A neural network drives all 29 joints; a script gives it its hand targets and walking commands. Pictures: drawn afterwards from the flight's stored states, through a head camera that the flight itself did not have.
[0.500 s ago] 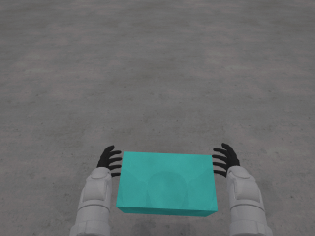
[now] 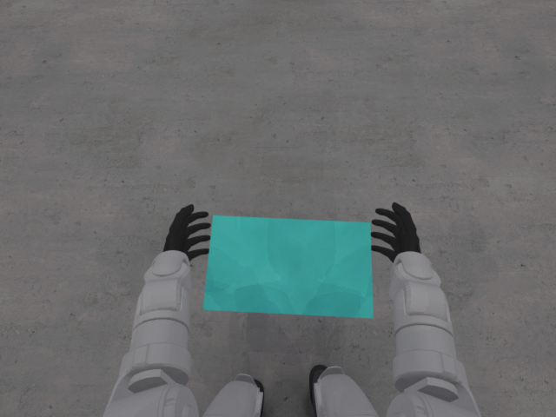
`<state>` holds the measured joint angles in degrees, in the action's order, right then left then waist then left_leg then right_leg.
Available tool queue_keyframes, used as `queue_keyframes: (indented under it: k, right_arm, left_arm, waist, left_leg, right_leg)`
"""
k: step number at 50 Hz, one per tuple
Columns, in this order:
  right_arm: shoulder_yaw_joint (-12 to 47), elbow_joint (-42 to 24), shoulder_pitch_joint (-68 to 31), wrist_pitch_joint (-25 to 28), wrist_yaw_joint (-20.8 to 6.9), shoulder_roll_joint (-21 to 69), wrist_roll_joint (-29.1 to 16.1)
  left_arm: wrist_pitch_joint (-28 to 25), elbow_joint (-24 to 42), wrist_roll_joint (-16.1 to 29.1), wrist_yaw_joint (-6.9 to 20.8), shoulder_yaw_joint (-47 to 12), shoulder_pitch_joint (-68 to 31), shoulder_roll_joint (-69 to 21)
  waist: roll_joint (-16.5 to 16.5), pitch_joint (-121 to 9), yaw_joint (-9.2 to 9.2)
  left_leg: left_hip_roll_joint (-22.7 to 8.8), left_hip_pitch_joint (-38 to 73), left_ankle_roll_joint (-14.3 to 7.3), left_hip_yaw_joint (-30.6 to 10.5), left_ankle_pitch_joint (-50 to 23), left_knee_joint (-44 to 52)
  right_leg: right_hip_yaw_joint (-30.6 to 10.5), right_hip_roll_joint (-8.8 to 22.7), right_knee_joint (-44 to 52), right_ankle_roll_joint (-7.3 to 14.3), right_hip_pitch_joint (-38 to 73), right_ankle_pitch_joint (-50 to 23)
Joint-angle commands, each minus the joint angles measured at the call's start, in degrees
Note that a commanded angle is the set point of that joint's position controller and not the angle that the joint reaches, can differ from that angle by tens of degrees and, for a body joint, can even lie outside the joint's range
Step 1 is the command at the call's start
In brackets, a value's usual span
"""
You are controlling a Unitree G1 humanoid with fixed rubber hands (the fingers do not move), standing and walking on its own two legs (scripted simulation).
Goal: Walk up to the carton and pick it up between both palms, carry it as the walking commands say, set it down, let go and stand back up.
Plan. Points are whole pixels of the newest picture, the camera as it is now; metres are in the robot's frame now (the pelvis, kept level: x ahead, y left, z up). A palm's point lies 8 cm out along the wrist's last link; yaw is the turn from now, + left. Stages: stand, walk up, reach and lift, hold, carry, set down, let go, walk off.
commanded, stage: set down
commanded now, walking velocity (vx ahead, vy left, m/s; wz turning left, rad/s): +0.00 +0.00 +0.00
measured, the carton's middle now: (288, 269) +0.34 +0.00 -0.15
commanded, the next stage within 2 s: none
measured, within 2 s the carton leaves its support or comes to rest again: neither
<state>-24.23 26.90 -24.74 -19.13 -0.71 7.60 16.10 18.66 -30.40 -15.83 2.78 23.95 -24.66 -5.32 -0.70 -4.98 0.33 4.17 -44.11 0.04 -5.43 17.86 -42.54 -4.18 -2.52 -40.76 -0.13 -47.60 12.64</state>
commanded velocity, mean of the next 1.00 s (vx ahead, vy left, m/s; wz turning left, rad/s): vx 0.00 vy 0.00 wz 0.00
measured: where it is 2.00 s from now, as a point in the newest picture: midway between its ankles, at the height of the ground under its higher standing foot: outside the picture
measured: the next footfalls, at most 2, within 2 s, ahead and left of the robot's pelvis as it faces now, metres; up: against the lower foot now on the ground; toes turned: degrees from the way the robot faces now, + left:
none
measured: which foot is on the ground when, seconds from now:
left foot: down 0.00-1.00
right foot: down 0.00-1.00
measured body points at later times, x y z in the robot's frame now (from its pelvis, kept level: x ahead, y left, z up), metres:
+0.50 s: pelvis -0.03 +0.00 -0.07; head +0.14 -0.01 +0.34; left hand +0.37 +0.18 -0.14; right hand +0.37 -0.18 -0.13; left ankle +0.01 +0.12 -0.70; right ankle +0.06 -0.11 -0.70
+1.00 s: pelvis -0.04 +0.01 -0.15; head +0.18 +0.00 +0.24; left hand +0.40 +0.18 -0.24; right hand +0.39 -0.18 -0.23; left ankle +0.01 +0.12 -0.70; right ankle +0.06 -0.11 -0.70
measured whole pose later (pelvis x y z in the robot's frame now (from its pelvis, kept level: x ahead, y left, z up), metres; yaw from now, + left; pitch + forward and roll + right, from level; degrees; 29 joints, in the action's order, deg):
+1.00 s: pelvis -0.04 +0.01 -0.15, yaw +1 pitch +45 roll +1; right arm -24.6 33.8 -39.4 -14.7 2.4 2.0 8.3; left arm 15.9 -37.4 -8.1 -1.2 21.3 -40.4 1.2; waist -0.7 -17.6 1.4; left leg 6.9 -96.8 0.5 -3.6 28.6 -81.1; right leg -4.5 -4.0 -78.3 -1.9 -100.2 22.6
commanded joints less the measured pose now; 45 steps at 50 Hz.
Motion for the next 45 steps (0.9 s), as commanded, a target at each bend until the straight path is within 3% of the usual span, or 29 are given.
queue_keyframes:
  k: [1,19,45]
  right_arm:
    - [31.0,5.4,-24.4,0.1,-15.2,47.1,-7.5]
    - [29.5,8.6,-32.7,-1.3,-15.9,48.7,-7.9]
    - [31.2,10.1,-39.4,2.9,-12.8,43.5,-13.4]
  left_arm:
    - [-1.5,-1.1,8.2,15.4,-29.6,-29.5,-46.6]
    - [-0.3,-3.5,9.7,16.9,-27.6,-38.5,-45.7]
    - [-4.2,-4.2,14.9,12.1,-31.5,-45.3,-42.1]
  waist:
    - [0.2,-33.1,-0.04]
    - [1.5,-41.9,-0.15]
    - [-0.1,-56.3,1.08]
  left_leg:
    - [1.9,-0.3,-0.4,2.7,-10.7,1.8]
    - [3.3,-18.4,-0.9,3.8,-0.1,-10.3]
    - [4.4,-33.6,0.9,4.6,-3.8,-27.1]
  right_leg:
    - [1.7,-1.7,-3.1,-0.2,21.4,-14.0]
    - [2.6,-2.5,-15.1,-0.4,5.3,-4.3]
    - [4.3,-4.1,-32.1,-1.1,-14.6,-6.2]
